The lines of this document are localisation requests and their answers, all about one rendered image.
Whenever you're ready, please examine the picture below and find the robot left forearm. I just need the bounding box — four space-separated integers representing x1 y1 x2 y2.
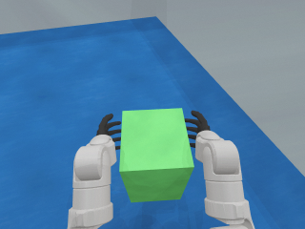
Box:
67 135 117 229

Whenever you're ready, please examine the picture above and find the carton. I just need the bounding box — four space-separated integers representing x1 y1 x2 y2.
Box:
119 108 194 203

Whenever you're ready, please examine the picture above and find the robot left hand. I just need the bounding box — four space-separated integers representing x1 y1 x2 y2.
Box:
96 114 122 150

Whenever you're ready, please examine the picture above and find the robot right hand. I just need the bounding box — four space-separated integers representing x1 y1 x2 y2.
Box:
184 110 211 148

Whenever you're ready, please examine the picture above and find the robot right forearm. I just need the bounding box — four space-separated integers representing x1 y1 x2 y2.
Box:
195 130 255 229

